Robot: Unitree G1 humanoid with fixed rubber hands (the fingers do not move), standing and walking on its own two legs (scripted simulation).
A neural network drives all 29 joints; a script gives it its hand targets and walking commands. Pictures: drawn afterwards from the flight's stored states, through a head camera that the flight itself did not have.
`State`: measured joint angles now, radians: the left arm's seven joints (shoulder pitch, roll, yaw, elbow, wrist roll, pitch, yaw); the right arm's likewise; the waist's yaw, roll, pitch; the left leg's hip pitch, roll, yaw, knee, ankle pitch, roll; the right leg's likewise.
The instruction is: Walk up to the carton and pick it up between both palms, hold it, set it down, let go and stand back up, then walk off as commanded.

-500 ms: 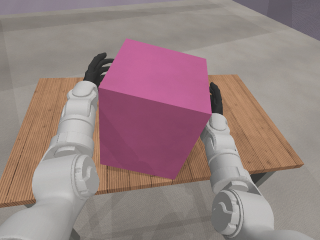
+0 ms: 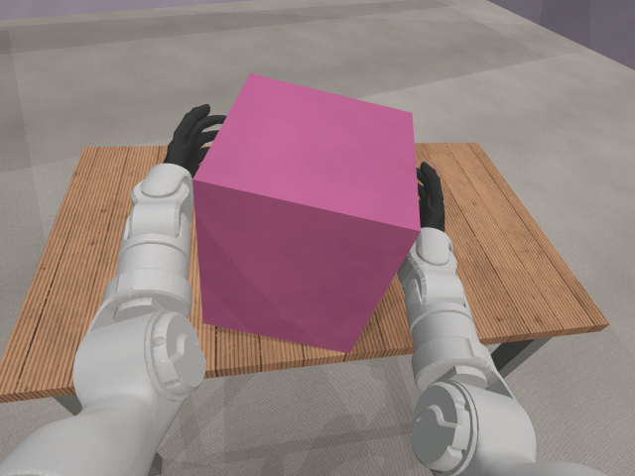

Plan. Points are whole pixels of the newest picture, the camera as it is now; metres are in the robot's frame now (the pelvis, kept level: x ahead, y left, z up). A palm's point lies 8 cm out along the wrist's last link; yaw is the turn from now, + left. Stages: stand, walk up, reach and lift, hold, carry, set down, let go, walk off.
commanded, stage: set down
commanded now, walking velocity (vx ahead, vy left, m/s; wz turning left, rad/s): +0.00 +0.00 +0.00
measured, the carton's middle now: (303, 222) +0.42 +0.01 +0.08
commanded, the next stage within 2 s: none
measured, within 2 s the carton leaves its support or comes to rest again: neither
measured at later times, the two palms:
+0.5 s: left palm (176, 175) +0.44 +0.17 +0.14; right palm (419, 226) +0.38 -0.14 +0.12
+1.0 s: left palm (172, 180) +0.44 +0.17 +0.14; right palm (416, 226) +0.38 -0.13 +0.12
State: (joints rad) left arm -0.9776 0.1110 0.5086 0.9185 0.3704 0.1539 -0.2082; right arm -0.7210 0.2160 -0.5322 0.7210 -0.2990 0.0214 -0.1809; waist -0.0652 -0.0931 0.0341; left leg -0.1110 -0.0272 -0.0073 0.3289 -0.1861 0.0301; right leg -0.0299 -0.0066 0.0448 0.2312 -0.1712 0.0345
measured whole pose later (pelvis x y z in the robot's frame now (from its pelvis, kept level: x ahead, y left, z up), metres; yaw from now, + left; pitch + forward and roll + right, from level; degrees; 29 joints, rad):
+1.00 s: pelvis +0.00 +0.00 +0.00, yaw +0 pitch -3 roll -1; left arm -0.93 0.08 0.55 0.83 0.43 0.13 -0.25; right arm -0.73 0.24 -0.59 0.72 -0.39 -0.11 -0.16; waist -0.04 -0.08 0.09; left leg -0.09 -0.03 0.00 0.33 -0.19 0.04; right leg -0.01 -0.02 0.01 0.23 -0.17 0.04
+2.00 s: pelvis -0.03 +0.00 -0.01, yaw +0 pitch +5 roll -2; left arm -1.27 0.49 -0.19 1.41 -0.36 0.13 -0.08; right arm -1.08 -0.09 -0.04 1.05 0.29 0.25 -0.29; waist -0.17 -0.03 -0.12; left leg -0.36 0.00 -0.01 0.47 -0.20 0.02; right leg -0.28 0.01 -0.01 0.36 -0.18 0.02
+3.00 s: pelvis -0.05 -0.01 +0.00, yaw -2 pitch -3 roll -2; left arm -1.02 0.56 -0.01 0.98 -0.29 0.39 -0.13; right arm -0.83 -0.09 -0.01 0.62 0.38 0.44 -0.36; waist -0.13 -0.05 -0.01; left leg -0.19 0.02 0.01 0.41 -0.16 0.01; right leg -0.11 0.03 0.02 0.30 -0.13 0.01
